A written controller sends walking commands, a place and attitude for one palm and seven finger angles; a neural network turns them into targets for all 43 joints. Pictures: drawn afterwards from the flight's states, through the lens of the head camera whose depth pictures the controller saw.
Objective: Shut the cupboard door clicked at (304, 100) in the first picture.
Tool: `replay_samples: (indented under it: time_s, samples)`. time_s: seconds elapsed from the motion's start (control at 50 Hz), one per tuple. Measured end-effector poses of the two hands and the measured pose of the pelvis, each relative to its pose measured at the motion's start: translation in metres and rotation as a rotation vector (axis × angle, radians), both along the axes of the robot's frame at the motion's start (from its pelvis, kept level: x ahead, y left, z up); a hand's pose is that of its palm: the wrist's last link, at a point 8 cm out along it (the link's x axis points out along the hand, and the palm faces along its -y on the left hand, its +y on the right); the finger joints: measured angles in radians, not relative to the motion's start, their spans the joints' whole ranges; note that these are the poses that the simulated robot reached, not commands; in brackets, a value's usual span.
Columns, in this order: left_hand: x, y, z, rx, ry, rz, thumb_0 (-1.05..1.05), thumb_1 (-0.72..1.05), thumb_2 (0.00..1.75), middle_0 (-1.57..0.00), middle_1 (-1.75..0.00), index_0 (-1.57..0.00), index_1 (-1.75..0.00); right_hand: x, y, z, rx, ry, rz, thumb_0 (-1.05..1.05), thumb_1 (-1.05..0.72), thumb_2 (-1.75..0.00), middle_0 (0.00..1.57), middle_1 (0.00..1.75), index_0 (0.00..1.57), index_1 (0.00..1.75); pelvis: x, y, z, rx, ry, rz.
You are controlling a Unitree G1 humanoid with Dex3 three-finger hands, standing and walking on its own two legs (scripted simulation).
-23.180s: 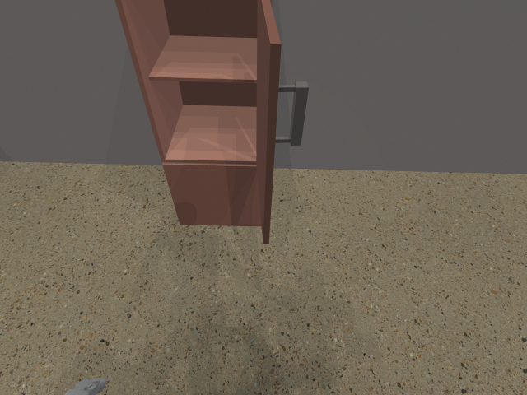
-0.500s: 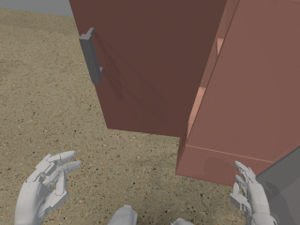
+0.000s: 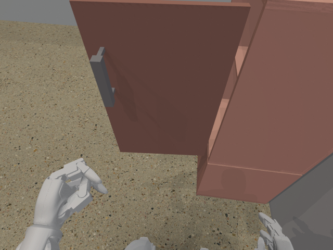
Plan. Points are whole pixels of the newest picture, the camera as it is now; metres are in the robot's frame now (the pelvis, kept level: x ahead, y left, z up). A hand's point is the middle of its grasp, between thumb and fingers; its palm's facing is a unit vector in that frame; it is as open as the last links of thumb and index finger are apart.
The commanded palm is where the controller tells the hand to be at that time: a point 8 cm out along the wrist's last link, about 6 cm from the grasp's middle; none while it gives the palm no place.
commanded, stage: raise the hand and make a fist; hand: left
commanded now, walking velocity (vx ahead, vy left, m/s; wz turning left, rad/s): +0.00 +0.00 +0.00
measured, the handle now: (105, 78) +0.49 +0.19 +0.14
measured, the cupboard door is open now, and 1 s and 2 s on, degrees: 95 95 95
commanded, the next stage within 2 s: bring the fist close to the handle in 0.88 s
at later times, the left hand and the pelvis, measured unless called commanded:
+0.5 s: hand (66, 170) +0.23 +0.20 +0.14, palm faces +0.06 -1.00 -0.07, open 3.1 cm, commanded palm +0.20 +0.24 +0.14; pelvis +0.01 +0.00 +0.03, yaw +1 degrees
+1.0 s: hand (93, 174) +0.23 +0.15 +0.13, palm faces -0.01 -1.00 -0.05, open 3.1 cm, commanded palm +0.21 +0.21 +0.14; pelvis +0.01 -0.03 +0.03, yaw +0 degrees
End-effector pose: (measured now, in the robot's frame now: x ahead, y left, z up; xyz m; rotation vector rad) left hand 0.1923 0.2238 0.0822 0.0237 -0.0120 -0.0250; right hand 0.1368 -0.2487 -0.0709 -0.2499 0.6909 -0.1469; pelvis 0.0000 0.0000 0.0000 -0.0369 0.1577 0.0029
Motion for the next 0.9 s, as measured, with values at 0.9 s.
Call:
replay_samples:
  time_s: [0.9]
  samples:
    - [0.019, -0.002, 0.071, 0.038, -0.091, 0.096, 0.02, 0.9, 0.9, -1.3, -1.5, -1.3, -1.5, 0.029, -0.008, 0.036, 0.05, -0.11, 0.06, 0.02, -0.9, -0.9, 0.2, 0.3, 0.21, 0.3, 0.007, -0.027, 0.031, 0.028, -0.118, 0.007]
